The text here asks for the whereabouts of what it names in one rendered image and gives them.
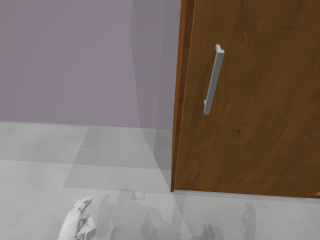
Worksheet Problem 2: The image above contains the handle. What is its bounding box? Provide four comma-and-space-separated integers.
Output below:
204, 44, 225, 115

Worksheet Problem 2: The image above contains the robot left hand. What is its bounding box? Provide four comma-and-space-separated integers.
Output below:
58, 196, 97, 240

